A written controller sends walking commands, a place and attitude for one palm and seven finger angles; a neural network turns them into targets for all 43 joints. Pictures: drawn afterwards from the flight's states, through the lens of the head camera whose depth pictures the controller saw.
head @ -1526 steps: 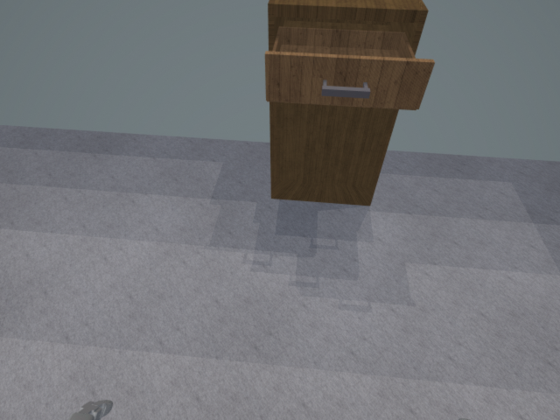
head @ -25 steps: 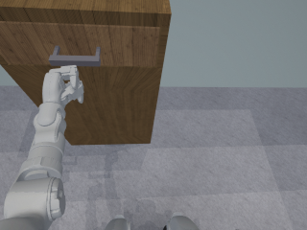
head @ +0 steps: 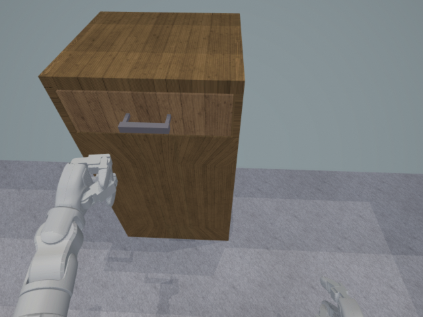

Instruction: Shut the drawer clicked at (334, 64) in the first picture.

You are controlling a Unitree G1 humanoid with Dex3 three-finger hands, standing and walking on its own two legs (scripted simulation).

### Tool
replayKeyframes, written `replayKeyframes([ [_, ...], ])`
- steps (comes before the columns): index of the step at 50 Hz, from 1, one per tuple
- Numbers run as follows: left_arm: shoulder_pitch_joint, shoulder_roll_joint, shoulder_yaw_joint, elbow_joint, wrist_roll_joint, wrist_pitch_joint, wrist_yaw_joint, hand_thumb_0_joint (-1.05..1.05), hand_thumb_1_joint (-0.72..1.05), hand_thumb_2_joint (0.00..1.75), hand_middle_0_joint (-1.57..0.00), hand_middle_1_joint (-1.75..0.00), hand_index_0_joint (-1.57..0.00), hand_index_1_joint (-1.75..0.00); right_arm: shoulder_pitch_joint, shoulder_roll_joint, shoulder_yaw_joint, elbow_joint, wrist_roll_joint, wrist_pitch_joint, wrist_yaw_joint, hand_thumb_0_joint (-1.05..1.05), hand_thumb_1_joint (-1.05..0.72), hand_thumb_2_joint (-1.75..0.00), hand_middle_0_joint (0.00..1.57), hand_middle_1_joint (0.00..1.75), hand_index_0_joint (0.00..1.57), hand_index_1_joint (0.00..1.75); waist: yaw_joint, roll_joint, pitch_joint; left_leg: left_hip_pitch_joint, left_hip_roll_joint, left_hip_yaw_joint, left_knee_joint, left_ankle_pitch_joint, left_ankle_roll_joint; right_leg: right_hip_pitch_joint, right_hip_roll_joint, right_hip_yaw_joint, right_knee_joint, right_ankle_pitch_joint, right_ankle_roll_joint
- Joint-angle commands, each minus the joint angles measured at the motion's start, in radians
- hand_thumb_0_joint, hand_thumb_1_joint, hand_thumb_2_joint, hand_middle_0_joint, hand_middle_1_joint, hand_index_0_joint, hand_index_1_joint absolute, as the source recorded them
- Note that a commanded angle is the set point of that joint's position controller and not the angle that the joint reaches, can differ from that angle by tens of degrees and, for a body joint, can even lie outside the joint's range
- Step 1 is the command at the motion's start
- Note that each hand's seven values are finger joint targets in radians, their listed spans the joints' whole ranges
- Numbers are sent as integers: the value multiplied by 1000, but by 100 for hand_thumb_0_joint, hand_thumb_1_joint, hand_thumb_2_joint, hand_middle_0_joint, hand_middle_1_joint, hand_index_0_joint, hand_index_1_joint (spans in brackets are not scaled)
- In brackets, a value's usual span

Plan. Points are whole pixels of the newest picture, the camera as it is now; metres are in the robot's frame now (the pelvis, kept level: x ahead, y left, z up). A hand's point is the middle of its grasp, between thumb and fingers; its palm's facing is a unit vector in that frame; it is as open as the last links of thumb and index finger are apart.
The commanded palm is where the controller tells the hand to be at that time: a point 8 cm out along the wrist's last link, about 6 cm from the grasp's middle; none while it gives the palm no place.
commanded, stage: draw the hand back to the body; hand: left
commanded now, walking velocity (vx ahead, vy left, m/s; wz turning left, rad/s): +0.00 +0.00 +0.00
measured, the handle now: (146, 122) +0.58 +0.20 +0.04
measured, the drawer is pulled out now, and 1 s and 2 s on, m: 0.00 0.00 0.00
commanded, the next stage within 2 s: step back with the hand held close in 0.82 s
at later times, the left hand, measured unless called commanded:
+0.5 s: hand (53, 223) +0.22 +0.23 +0.16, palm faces +0.35 -0.88 -0.33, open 3.2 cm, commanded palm +0.17 +0.27 +0.18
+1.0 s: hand (28, 230) +0.19 +0.23 +0.19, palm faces +0.41 -0.82 -0.40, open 3.2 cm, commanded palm +0.14 +0.27 +0.20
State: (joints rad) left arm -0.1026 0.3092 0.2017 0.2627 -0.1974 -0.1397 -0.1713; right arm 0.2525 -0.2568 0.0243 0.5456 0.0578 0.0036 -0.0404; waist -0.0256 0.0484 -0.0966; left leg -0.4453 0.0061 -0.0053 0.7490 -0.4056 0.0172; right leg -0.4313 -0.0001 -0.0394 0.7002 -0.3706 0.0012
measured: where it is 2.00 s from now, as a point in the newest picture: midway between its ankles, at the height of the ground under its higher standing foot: outside the picture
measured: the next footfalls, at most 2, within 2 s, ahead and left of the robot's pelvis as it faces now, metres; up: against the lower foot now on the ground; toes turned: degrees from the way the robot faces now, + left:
right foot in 2.00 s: -0.20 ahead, -0.11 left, +0.00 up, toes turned +2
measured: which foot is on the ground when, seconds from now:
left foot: down 0.00-1.00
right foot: down 0.00-1.00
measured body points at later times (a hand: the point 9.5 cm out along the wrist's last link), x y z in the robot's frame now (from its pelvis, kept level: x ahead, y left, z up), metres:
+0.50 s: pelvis +0.00 -0.01 +0.03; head -0.02 -0.03 +0.47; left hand +0.19 +0.27 +0.18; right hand +0.19 -0.22 -0.06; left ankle -0.02 +0.11 -0.72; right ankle -0.01 -0.12 -0.72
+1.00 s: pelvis +0.01 -0.01 +0.03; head -0.01 -0.03 +0.47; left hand +0.17 +0.27 +0.21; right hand +0.20 -0.22 -0.06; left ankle -0.01 +0.11 -0.72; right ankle -0.01 -0.12 -0.72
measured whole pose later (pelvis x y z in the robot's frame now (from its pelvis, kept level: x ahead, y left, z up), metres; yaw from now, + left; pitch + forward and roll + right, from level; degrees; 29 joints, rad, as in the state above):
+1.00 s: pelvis +0.01 -0.01 +0.03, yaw +0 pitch -4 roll -1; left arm 0.52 0.33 0.29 -0.48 -0.06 -0.10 0.11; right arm 0.20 -0.22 0.02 0.61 0.00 -0.10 -0.08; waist 0.06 0.07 0.01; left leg -0.10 0.01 0.00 0.47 -0.30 0.01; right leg -0.09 0.00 -0.04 0.43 -0.27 0.00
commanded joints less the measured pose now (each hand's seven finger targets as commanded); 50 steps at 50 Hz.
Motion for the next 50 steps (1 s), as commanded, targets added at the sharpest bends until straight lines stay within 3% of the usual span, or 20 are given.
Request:
replayKeyframes([
  [1, -129, 166, 34, -344, 67, -12, 169, 0, 90, 90, -140, -160, -140, -160, -134, -98, -31, -163, -4, -53, -32, 0, -90, -90, 20, 30, 20, 30, 28, -6, -101, 132, -3, -3, -210, 195, 11, 150, -8, 22, -171, 186, -31],
  [4, -119, 206, 60, -452, 91, -2, 227, 0, 90, 90, -140, -160, -140, -160, -151, -99, -25, -151, -10, -62, -44, 0, -90, -90, 20, 30, 20, 30, 33, -20, -104, 189, 1, -8, -249, 212, 15, 200, -4, 21, -207, 189, -32],
  [8, -51, 170, 38, -522, 110, 8, 265, 0, 90, 90, -140, -160, -140, -160, -167, -86, -16, -135, -19, -82, -50, 0, -90, -90, 20, 30, 20, 30, 34, -2, -56, 260, 1, -3, -298, 229, 16, 227, -5, 20, -252, 203, -28],
  [13, 91, 144, 35, -616, 119, 7, 277, 0, 90, 90, -140, -160, -140, -160, -177, -80, -12, -116, -30, -108, -43, 0, -90, -90, 20, 30, 20, 30, 49, 38, -25, 315, 2, -8, -347, 283, 9, 285, -3, 13, -287, 243, -32],
  [14, 134, 154, 48, -610, 117, 9, 275, 0, 90, 90, -140, -160, -140, -160, -181, -83, -14, -113, -33, -111, -41, 0, -90, -90, 20, 30, 20, 30, 54, -13, -1, 305, 2, -6, -354, 278, 11, 289, 0, 12, -305, 239, -28],
  [19, 273, 183, 115, -702, 116, 4, 273, 0, 90, 90, -140, -160, -140, -160, -194, -79, -19, -106, -43, -117, -33, 0, -90, -90, 20, 30, 20, 30, 70, -36, 24, 319, 2, 6, -367, 324, 13, 327, 0, 15, -331, 287, -25],
  [22, 337, 177, 130, -798, 118, -5, 273, 0, 90, 90, -140, -160, -140, -160, -197, -67, -20, -112, -45, -125, -28, 0, -90, -90, 20, 30, 20, 30, 73, 16, 9, 338, 1, 5, -371, 356, 10, 348, -6, 12, -324, 313, -26],
  [26, 439, 187, 158, -903, 120, -14, 279, 0, 90, 90, -140, -160, -140, -160, -194, -63, -22, -113, -49, -146, -24, 0, -90, -90, 20, 30, 20, 30, 79, 35, 12, 347, 2, 9, -366, 381, 9, 354, -6, 10, -326, 340, -24],
  [27, 476, 186, 168, -903, 119, -14, 281, 0, 90, 90, -140, -160, -140, -160, -193, -61, -23, -111, -49, -150, -24, 0, -90, -90, 20, 30, 20, 30, 81, 2, 22, 343, 4, 7, -364, 379, 9, 348, -4, 8, -327, 337, -22],
  [28, 500, 190, 176, -933, 121, -17, 282, 0, 90, 90, -140, -160, -140, -160, -192, -63, -28, -115, -49, -154, -25, 0, -90, -90, 20, 30, 20, 30, 83, 3, 3, 351, 5, 10, -359, 395, 11, 354, -4, 10, -323, 351, -21],
  [32, 598, 192, 208, -963, 120, -20, 286, 0, 90, 90, -140, -160, -140, -160, -191, -57, -32, -113, -46, -163, -29, 0, -90, -90, 20, 30, 20, 30, 90, -14, 39, 339, 8, 13, -353, 387, 11, 338, -4, 12, -327, 350, -19],
  [35, 570, 147, 169, -885, 123, -10, 283, 0, 90, 90, -140, -160, -140, -160, -181, -62, -35, -92, -46, -158, -34, 0, -90, -90, 20, 30, 20, 30, 69, -58, 127, 326, 10, 16, -357, 335, 15, 282, -3, 12, -351, 294, -13],
  [37, 534, 152, 170, -881, 129, -13, 288, 0, 90, 90, -140, -160, -140, -160, -179, -67, -38, -90, -46, -157, -39, 0, -90, -90, 20, 30, 20, 30, 67, -40, 135, 325, 8, 14, -359, 299, 19, 266, -6, 15, -358, 247, -13],
  [39, 517, 157, 167, -895, 133, -18, 291, 0, 90, 90, -140, -160, -140, -160, -179, -70, -40, -89, -47, -161, -45, 0, -90, -90, 20, 30, 20, 30, 69, -33, 116, 337, 8, 10, -358, 298, 20, 272, -5, 16, -359, 238, -16],
  [43, 530, 190, 194, -965, 135, -29, 304, 0, 90, 90, -140, -160, -140, -160, -183, -64, -36, -99, -53, -178, -46, 0, -90, -90, 20, 30, 20, 30, 90, 20, 8, 359, 4, 8, -355, 358, 18, 342, -15, 18, -324, 313, -20],
  [45, 545, 191, 195, -980, 134, -25, 307, 0, 90, 90, -140, -160, -140, -160, -184, -61, -30, -95, -54, -185, -47, 0, -90, -90, 20, 30, 20, 30, 93, 51, -1, 359, 4, 6, -351, 401, 12, 361, -16, 17, -314, 357, -22],
  [47, 558, 189, 197, -981, 135, -23, 308, 0, 90, 90, -140, -160, -140, -160, -182, -58, -30, -93, -54, -188, -44, 0, -90, -90, 20, 30, 20, 30, 93, 39, 6, 356, 5, 5, -349, 427, 10, 361, -13, 13, -310, 379, -22],
  [48, 396, 345, 363, -1077, 132, -72, 312, 0, 90, 90, -140, -160, -140, -160, -175, -93, -42, -128, -53, -156, -35, 0, -90, -90, 20, 30, 20, 30, 46, 11, 106, 263, 23, -19, -323, 356, 31, 292, -62, 126, -366, 453, -27],
  [49, 401, 352, 380, -1024, 137, -91, 310, 0, 90, 90, -140, -160, -140, -160, -167, -77, -43, -112, -53, -142, -38, 0, -90, -90, 20, 30, 20, 30, 43, -21, 110, 254, 20, -28, -312, 319, 24, 290, -91, 132, -375, 472, -37],
  [50, 538, 256, 309, -911, 139, -83, 300, 0, 90, 90, -140, -160, -140, -160, -171, -74, -48, -94, -57, -127, -38, 0, -90, -90, 20, 30, 20, 30, 38, -67, 137, 261, 23, -26, -304, 346, 24, 264, -95, 124, -372, 503, -36],
])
